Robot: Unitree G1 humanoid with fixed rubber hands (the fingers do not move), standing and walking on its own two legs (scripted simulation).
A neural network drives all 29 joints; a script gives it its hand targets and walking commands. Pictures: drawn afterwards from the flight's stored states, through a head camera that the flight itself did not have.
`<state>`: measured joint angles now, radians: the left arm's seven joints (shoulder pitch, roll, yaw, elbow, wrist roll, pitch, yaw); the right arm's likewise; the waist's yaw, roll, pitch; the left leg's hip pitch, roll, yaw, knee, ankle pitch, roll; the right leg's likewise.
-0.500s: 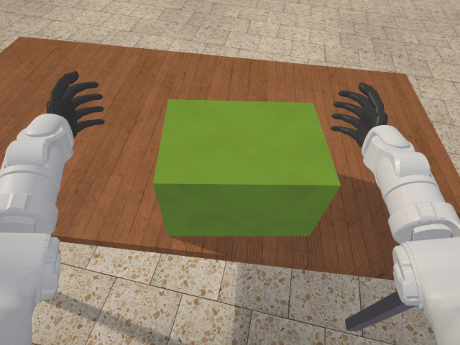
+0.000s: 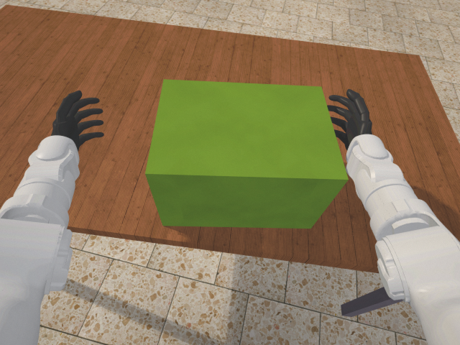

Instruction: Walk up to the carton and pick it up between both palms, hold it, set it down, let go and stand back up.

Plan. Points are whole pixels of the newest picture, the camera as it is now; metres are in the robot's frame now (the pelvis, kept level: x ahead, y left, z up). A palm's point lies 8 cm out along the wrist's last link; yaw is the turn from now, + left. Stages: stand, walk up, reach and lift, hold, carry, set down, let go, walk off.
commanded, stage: reach and lift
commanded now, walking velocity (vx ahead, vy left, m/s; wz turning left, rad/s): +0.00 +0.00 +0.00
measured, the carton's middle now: (240, 157) +0.46 +0.00 +0.03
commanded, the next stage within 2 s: none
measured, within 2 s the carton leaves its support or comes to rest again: neither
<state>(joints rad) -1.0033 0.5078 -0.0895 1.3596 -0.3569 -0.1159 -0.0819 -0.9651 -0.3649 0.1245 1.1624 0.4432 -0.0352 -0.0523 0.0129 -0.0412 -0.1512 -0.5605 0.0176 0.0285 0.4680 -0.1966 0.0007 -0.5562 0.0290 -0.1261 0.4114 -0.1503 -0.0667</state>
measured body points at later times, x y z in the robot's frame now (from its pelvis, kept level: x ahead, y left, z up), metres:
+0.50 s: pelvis -0.01 +0.00 -0.02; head +0.09 +0.01 +0.42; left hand +0.46 +0.27 +0.06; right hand +0.47 -0.21 +0.07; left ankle +0.00 +0.12 -0.74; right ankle +0.02 -0.08 -0.74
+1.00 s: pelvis -0.01 -0.01 -0.02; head +0.09 +0.01 +0.42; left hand +0.47 +0.22 +0.06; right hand +0.47 -0.19 +0.07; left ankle +0.00 +0.12 -0.74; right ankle +0.02 -0.08 -0.74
